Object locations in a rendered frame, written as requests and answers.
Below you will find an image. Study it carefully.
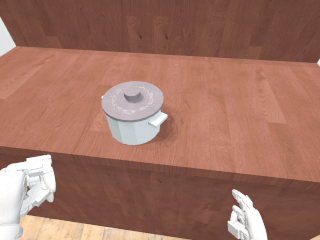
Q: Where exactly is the robot right hand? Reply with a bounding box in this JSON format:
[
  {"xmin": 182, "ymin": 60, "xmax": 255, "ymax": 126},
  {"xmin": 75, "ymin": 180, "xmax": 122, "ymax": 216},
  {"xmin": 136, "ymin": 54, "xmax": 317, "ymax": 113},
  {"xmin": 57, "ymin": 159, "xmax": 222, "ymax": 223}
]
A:
[{"xmin": 228, "ymin": 189, "xmax": 268, "ymax": 240}]

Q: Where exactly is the table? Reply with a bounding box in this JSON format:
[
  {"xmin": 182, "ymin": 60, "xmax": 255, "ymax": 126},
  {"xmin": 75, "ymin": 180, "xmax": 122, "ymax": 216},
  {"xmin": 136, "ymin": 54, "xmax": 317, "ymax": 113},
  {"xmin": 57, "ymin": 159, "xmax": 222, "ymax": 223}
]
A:
[{"xmin": 0, "ymin": 0, "xmax": 320, "ymax": 240}]

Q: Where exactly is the lid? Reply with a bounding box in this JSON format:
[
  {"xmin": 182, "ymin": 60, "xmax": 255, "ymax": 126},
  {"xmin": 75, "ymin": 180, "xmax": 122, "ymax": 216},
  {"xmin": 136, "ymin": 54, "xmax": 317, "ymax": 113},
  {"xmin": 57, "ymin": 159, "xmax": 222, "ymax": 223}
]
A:
[{"xmin": 101, "ymin": 81, "xmax": 164, "ymax": 123}]

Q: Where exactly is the knob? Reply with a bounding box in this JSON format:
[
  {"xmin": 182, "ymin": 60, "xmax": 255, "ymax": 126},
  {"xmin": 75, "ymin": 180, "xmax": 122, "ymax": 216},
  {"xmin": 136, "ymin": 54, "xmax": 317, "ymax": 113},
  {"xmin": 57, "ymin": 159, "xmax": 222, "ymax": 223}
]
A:
[{"xmin": 123, "ymin": 86, "xmax": 141, "ymax": 101}]

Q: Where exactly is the robot left forearm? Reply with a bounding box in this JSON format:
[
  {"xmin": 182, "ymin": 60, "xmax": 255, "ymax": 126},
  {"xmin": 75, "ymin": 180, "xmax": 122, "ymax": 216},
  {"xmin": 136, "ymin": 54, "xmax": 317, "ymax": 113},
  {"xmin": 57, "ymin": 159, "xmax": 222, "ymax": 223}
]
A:
[{"xmin": 0, "ymin": 223, "xmax": 23, "ymax": 240}]

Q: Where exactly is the robot left hand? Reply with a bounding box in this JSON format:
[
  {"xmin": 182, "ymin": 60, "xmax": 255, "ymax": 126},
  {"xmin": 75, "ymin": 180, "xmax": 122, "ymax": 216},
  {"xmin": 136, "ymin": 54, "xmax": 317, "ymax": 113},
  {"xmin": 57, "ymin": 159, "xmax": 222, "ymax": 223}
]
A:
[{"xmin": 0, "ymin": 154, "xmax": 56, "ymax": 225}]

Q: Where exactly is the pot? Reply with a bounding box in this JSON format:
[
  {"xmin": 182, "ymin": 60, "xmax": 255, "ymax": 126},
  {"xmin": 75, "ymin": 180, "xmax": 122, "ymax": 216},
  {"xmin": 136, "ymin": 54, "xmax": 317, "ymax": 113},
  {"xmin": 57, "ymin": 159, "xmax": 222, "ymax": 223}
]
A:
[{"xmin": 101, "ymin": 96, "xmax": 168, "ymax": 145}]

